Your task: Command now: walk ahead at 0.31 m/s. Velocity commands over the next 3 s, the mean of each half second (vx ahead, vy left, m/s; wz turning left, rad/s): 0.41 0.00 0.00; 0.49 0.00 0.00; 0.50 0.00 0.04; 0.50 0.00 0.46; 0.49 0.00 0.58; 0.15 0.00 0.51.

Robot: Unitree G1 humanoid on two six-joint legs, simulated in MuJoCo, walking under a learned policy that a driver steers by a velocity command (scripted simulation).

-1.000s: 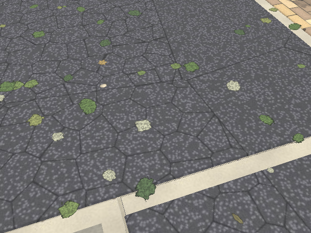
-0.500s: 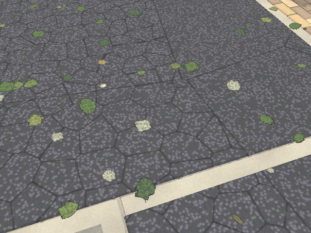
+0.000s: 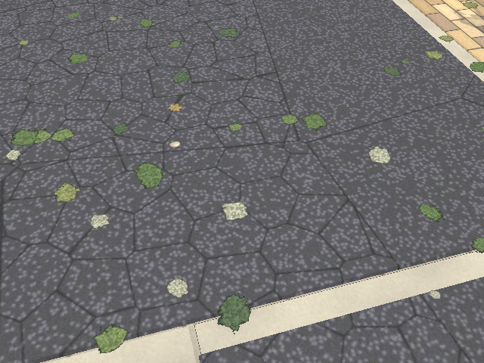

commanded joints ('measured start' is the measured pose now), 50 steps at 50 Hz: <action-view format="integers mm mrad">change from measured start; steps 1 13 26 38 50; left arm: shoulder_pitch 75 -84 -472 -140 95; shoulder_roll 137 63 75 75 117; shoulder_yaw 29 19 15 28 13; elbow -8 -111 -266 -107 -59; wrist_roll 3 11 -10 -11 -12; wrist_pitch -24 -36 -24 -81 -85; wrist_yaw -1 -65 -62 -38 -28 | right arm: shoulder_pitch -128 139 256 120 -343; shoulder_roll -66 -83 -112 -38 -61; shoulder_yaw -20 -32 -9 -29 -21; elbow -124 -56 -9 -104 -266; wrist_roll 12 18 13 -8 14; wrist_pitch -50 -83 -104 -47 -35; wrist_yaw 17 6 -18 23 39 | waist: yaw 5 -16 -37 -74 26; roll -98 54 111 3 -62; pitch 235 130 140 79 126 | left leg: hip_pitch -252 269 385 -148 -314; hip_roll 37 197 181 76 41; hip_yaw -16 -253 -58 -92 37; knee -29 -616 -514 438 -83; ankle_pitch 4 296 1069 170 453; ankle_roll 21 102 94 30 -5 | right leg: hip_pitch -29 -591 -490 -197 42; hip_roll -318 -131 -20 -258 -212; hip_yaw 325 -39 -182 170 -2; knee -212 736 224 -239 -234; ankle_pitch -67 152 278 276 651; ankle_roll -188 -14 -50 -165 -106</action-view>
